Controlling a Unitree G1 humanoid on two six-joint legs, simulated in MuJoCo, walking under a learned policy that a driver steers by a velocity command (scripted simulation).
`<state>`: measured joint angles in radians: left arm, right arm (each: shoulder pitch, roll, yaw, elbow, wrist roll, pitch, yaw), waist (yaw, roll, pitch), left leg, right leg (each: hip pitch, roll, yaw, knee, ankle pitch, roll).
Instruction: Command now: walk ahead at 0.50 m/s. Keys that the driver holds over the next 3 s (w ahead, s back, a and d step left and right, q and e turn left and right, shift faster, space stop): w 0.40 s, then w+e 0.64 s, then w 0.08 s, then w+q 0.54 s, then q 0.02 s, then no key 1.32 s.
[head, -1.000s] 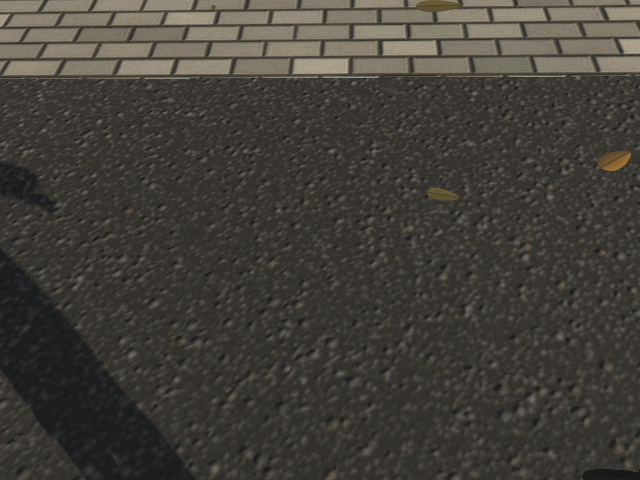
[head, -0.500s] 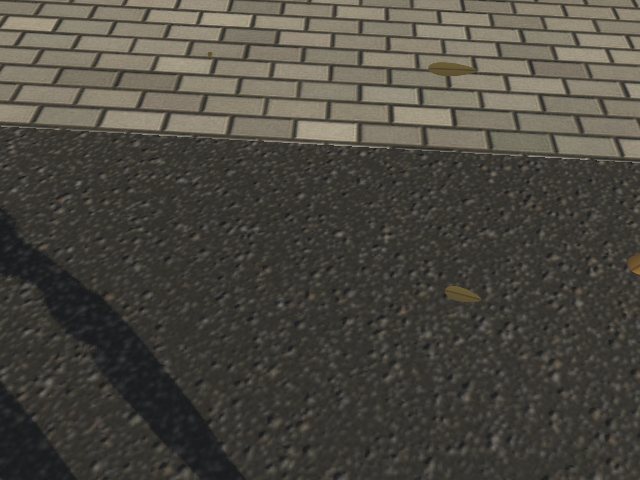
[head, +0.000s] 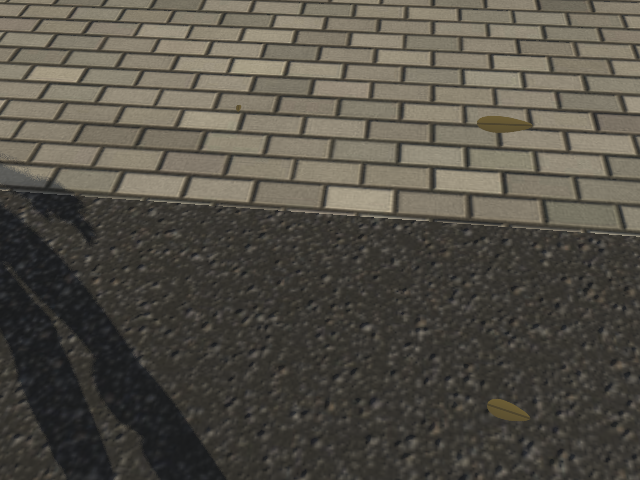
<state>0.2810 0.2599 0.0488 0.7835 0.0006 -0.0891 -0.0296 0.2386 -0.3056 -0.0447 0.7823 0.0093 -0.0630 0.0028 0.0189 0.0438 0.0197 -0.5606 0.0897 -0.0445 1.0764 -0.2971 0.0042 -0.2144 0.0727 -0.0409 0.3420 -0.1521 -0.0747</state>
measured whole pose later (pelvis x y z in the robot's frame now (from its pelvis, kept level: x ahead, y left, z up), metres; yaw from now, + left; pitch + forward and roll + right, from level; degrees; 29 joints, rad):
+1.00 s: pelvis +0.54 -0.02 -0.01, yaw -17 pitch +2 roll +0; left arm 0.21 0.29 0.08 0.73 -0.02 -0.05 -0.03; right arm 0.22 -0.29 -0.05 0.83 0.01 -0.11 0.00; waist 0.00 0.01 0.05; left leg -0.39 0.05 -0.02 1.18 -0.40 0.00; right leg -0.36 0.09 0.00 0.51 -0.17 -0.10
